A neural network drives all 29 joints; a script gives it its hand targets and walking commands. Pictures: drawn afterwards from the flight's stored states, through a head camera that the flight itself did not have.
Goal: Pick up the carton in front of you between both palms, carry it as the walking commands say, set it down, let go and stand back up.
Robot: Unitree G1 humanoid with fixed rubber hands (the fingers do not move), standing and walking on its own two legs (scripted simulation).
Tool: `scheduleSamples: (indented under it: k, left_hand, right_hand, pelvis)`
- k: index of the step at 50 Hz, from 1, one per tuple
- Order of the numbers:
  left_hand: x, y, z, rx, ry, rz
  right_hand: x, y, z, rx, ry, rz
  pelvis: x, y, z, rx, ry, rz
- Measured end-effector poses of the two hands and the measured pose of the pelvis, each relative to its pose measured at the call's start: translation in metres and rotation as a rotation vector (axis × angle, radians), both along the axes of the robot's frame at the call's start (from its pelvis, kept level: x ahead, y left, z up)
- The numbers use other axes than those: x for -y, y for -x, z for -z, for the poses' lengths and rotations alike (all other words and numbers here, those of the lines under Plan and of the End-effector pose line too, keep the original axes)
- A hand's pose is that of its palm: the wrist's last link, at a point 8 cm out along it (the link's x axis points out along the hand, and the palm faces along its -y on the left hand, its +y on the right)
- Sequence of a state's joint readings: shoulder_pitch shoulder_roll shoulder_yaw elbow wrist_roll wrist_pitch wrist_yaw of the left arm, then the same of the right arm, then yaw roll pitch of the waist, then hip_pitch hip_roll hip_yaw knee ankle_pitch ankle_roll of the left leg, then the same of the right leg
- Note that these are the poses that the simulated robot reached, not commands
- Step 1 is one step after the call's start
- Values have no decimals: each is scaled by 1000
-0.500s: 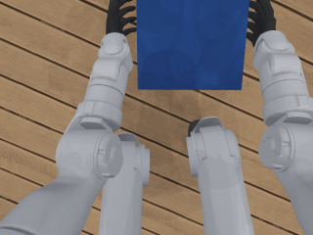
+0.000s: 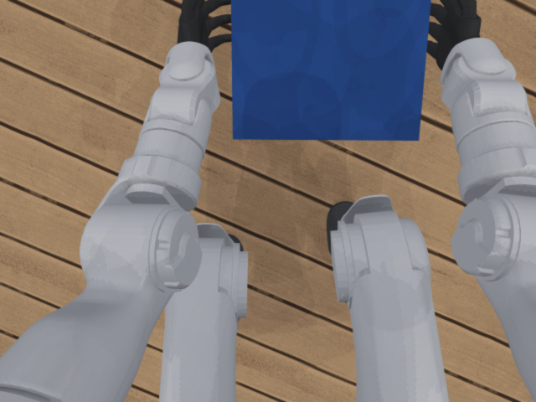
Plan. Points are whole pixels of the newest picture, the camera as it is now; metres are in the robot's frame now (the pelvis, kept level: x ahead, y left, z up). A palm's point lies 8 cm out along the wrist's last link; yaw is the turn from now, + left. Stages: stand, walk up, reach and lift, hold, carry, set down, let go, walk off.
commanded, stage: set down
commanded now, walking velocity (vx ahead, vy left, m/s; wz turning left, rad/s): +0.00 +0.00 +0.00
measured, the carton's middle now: (316, 70) +0.49 -0.12 -0.26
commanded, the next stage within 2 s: let go in 1.46 s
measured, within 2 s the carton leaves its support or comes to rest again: neither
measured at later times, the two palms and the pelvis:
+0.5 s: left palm (178, 53) +0.53 +0.05 -0.17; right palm (503, 43) +0.47 -0.33 -0.18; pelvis -0.01 -0.01 -0.01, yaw -1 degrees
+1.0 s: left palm out of the picture +0.53 +0.04 -0.01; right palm out of the picture +0.47 -0.34 -0.01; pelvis +0.01 -0.01 +0.10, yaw -2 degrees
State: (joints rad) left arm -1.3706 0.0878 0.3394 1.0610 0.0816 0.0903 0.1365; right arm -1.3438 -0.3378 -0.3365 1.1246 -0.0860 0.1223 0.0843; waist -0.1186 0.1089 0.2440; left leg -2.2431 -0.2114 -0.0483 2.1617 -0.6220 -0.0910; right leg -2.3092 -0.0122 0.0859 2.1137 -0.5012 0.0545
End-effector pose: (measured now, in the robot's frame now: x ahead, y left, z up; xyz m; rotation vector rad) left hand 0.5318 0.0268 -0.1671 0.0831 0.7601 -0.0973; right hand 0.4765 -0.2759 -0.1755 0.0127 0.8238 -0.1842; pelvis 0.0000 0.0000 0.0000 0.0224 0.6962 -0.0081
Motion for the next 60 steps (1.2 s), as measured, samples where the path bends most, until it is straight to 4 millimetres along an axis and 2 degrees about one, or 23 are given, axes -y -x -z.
scheduleSamples:
  k: [9, 16, 18, 21, 25, 29, 33, 40, 46, 52, 60]
  left_hand:
    - [-3, 1, 3, 24, -18, 37]
    - [-28, 16, 30, -10, -53, -3]
    - [-32, 17, 33, -8, -58, 0]
    - [-33, 10, 26, 31, -50, -6]
    - [-26, 3, 8, 77, -36, -11]
    - [-15, 3, -21, 116, -32, -16]
    - [-9, 5, -56, 128, -40, -30]
    - [-9, 1, -109, 114, -55, -45]
    - [-13, -3, -141, 127, -55, -51]
    - [-16, 0, -168, 138, -53, -53]
    - [-17, 4, -217, 142, -52, -53]
  right_hand:
    - [3, 4, 8, 31, -7, 21]
    - [43, 29, 27, 8, 72, 127]
    - [52, 30, 26, 23, 77, 139]
    - [58, 22, 20, 61, 71, 138]
    - [57, 10, 3, 115, 54, 120]
    - [55, 5, -25, 163, 47, 110]
    - [57, 9, -60, 177, 51, 111]
    - [62, 13, -114, 164, 53, 111]
    - [60, 8, -146, 171, 57, 102]
    - [62, 10, -175, 177, 66, 102]
    - [71, 13, -228, 181, 61, 96]
  pelvis:
    - [2, 5, 4, 39, -4, 3]
    - [7, 9, 4, 68, -8, 15]
    - [8, 9, 5, 73, -8, 17]
    - [10, 10, 6, 79, -12, 21]
    - [11, 10, 5, 80, -17, 33]
    - [11, 9, -4, 72, -23, 46]
    - [11, 8, -24, 54, -32, 55]
    - [11, 3, -61, -2, -42, 68]
    - [13, -4, -86, -46, -46, 73]
    - [14, -11, -112, -72, -44, 75]
    - [16, -19, -155, -80, -39, 85]
